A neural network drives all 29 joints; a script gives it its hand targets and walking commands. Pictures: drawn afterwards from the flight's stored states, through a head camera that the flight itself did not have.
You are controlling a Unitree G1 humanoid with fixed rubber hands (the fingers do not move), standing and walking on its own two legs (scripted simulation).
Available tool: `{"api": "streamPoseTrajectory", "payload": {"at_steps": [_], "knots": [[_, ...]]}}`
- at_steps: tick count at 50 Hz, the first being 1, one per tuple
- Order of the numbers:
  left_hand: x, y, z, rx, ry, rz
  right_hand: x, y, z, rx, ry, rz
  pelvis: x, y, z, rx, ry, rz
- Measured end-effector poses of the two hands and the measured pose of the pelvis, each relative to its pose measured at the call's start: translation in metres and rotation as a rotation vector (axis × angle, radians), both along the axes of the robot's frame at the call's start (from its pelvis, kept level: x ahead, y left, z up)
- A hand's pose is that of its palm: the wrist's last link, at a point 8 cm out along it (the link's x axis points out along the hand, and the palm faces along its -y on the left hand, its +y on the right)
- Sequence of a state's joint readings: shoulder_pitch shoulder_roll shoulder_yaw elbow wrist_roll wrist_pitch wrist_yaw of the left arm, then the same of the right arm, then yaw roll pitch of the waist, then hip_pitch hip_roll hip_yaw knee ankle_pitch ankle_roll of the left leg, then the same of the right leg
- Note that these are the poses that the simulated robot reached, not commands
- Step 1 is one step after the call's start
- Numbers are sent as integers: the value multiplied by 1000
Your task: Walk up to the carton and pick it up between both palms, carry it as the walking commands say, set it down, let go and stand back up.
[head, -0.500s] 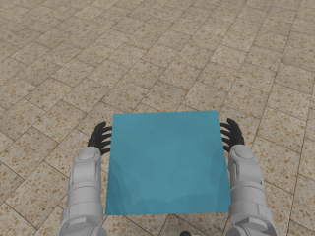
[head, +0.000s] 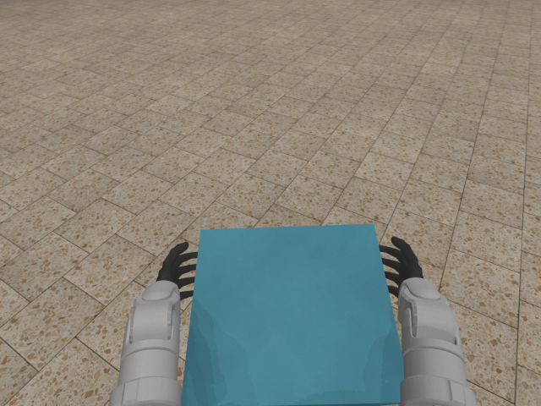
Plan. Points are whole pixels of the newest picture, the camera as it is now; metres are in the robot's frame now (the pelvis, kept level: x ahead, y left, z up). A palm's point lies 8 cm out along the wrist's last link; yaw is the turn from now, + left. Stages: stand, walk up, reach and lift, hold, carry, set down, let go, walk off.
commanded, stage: reach and lift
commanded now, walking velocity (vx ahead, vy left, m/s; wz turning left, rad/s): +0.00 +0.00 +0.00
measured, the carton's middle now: (289, 323) +0.30 -0.01 -0.07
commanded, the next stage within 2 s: hold in 1.04 s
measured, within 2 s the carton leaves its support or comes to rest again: neither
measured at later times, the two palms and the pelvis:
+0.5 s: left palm (167, 285) +0.29 +0.18 +0.06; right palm (416, 285) +0.29 -0.19 +0.06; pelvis +0.01 +0.00 +0.00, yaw +1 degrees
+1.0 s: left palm (164, 288) +0.29 +0.18 +0.05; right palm (413, 286) +0.29 -0.18 +0.06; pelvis +0.01 +0.00 +0.00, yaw +1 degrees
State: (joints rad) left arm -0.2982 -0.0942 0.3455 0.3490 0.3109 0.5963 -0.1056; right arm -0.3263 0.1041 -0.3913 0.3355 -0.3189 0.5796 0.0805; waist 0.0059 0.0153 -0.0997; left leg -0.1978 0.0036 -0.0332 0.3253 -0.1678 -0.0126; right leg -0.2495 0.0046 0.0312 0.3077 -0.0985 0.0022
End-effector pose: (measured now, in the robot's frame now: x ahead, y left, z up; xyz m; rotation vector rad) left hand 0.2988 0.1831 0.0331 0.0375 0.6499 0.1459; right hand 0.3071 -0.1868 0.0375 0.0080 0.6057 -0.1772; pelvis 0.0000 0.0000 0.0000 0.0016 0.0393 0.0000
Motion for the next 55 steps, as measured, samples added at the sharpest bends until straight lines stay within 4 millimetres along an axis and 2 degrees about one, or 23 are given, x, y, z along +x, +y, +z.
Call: {"api": "streamPoseTrajectory", "payload": {"at_steps": [16,30,55], "knots": [[-7,-1,25,2,-33,18,-10,2,28,-11,-33,-23,8,-1,3,-4,-114,8],[-6,-5,21,21,-15,8,-16,-1,22,-16,-16,-43,9,0,3,-5,-128,11],[-11,-1,21,22,-20,20,-18,4,22,-5,-26,-37,7,-1,4,-3,-128,12]]}}
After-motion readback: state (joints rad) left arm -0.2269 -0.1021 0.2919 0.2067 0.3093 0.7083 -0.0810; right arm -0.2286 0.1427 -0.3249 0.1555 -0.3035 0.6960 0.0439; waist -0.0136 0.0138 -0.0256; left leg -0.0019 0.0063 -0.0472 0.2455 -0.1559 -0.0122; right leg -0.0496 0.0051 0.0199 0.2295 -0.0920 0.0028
